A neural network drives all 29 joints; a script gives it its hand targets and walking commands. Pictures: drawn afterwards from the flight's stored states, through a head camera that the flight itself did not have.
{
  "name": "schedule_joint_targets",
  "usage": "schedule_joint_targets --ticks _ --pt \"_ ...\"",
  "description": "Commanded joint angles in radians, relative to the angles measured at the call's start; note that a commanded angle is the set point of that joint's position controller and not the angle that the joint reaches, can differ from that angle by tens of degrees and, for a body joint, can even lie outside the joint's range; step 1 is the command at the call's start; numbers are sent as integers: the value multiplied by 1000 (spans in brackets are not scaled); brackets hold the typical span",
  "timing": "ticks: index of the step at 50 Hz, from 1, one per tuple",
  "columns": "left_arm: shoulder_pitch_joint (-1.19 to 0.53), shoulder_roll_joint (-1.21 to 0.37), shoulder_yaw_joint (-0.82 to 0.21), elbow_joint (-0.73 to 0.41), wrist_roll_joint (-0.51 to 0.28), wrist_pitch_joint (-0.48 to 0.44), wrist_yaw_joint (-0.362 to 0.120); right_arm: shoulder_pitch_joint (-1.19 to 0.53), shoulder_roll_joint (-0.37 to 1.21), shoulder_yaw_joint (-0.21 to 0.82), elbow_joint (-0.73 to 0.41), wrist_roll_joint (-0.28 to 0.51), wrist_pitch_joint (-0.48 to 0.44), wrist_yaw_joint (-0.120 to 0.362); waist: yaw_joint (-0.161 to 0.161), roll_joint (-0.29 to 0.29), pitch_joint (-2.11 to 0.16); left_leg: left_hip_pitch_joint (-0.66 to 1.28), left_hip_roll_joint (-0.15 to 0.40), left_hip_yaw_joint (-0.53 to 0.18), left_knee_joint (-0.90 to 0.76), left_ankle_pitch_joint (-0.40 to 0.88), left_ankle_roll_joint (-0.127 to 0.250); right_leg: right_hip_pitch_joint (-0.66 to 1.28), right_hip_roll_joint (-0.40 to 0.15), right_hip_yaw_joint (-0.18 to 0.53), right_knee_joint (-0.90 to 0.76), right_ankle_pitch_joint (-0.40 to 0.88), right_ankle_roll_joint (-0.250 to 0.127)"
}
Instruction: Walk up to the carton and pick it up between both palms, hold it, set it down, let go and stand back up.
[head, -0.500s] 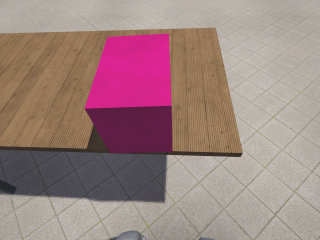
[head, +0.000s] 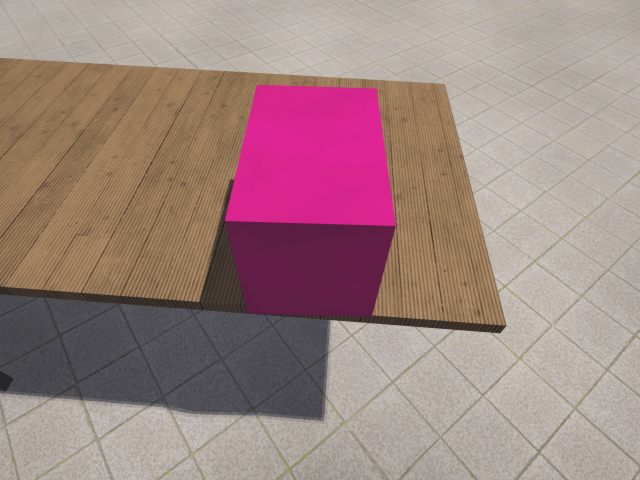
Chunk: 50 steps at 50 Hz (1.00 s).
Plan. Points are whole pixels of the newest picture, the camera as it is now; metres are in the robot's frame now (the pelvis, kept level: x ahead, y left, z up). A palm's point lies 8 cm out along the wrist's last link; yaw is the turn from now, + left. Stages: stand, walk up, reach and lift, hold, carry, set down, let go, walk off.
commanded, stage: walk up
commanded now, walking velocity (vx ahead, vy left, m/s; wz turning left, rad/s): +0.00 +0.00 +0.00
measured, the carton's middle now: (313, 199) +0.49 +0.02 +0.05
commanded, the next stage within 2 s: none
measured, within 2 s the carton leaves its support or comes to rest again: neither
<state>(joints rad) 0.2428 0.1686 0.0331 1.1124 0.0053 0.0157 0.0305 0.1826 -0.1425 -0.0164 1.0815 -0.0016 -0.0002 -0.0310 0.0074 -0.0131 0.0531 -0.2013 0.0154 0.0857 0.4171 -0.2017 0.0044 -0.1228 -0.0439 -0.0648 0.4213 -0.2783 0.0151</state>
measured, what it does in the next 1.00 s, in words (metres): stands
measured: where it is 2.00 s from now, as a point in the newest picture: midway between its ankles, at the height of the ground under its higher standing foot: outside the picture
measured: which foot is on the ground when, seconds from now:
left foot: down 0.00-1.00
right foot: down 0.00-1.00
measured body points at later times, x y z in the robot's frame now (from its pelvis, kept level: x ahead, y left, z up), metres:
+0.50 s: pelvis +0.01 -0.02 +0.00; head +0.02 -0.02 +0.45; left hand -0.02 +0.17 -0.16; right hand -0.01 -0.22 -0.16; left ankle +0.01 +0.11 -0.74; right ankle -0.04 -0.12 -0.74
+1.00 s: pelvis +0.03 -0.03 +0.00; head +0.04 -0.03 +0.45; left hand -0.02 +0.16 -0.16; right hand +0.01 -0.23 -0.17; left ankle +0.01 +0.11 -0.74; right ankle -0.04 -0.12 -0.74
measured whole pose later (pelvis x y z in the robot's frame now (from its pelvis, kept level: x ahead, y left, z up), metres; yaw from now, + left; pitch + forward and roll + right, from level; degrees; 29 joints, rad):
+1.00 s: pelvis +0.03 -0.03 +0.00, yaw +1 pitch -2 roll +0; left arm 0.35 0.09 -0.01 1.17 0.01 -0.03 0.04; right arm 0.28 -0.10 0.01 1.19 -0.01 0.00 -0.04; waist 0.01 -0.01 0.04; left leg -0.14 0.06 0.05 0.41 -0.23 -0.05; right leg -0.04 0.00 -0.10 0.38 -0.31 -0.03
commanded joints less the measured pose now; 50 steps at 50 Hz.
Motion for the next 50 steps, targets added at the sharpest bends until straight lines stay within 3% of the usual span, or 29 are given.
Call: schedule_joint_targets --ticks 1,15,50 --pt "54 61 -5 -3 1 -23 -1 71 -93 -16 -9 -6 -7 7 -13 -63 3 102 90 -90 -100 144 9 -59 -94 82 -165 141 -19" --pt "140 28 -21 49 -3 -39 8 154 -58 0 65 -11 -14 -2 -3 12 47 80 97 -86 -109 165 -5 -25 -91 54 -169 158 -29" --pt "228 -1 -33 60 1 -48 18 187 -23 14 105 -9 -6 -18 -2 9 52 59 101 -62 -46 206 -25 6 -79 47 -119 371 -46"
